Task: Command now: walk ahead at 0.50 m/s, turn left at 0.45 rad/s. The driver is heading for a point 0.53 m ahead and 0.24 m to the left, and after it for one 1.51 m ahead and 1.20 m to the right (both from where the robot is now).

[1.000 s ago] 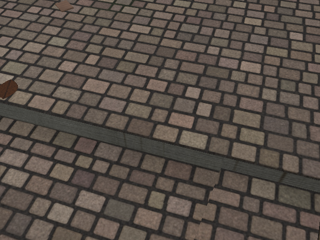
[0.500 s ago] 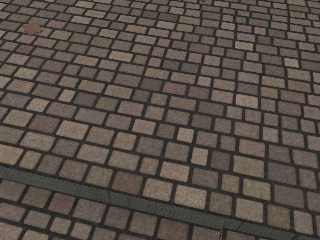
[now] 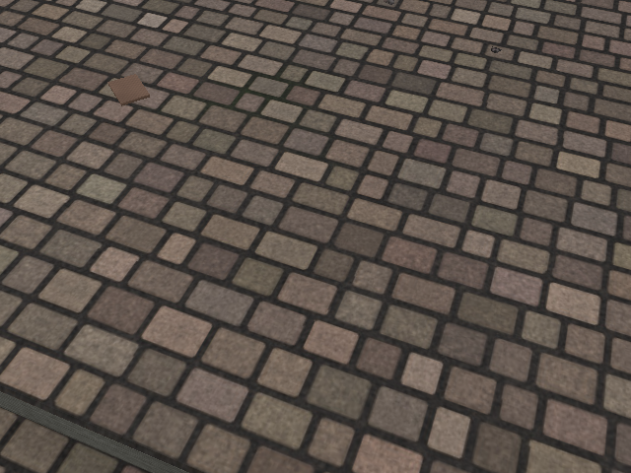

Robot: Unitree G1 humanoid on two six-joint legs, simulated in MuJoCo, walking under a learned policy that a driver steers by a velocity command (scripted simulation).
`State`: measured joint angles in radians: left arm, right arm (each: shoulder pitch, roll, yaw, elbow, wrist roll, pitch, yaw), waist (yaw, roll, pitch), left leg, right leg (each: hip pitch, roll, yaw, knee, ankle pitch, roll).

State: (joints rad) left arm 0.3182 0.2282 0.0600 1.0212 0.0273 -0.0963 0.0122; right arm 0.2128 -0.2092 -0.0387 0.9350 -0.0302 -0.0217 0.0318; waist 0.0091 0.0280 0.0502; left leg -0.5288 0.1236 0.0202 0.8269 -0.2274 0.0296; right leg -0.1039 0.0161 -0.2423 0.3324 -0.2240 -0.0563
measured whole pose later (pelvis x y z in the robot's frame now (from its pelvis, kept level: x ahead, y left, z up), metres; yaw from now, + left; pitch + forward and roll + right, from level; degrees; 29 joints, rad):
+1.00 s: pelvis +0.53 +0.13 +0.13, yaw +21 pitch +4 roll +0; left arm 0.47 0.19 0.05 0.93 0.01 -0.08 0.01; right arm 0.05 -0.16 0.01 0.59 -0.04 -0.06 0.04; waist 0.05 0.03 -0.02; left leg -0.79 0.04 -0.01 1.01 -0.15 0.04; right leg -0.22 0.09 -0.01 0.45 -0.29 -0.09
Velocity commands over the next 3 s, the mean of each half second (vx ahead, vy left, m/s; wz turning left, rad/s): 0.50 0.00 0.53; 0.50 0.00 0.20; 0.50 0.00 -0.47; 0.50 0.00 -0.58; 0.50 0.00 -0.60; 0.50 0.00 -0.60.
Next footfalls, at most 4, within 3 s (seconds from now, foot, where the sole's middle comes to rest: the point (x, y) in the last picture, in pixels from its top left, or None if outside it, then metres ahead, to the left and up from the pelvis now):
0.18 left None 0.20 0.12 -0.78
0.68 right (300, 413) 0.56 0.06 -0.65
1.18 left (188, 327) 0.75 0.31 -0.65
1.70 right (284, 218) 1.07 0.12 -0.65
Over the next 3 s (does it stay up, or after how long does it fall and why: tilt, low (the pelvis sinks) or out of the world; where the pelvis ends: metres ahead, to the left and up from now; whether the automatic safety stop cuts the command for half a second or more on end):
stays up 1.53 -0.08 0.13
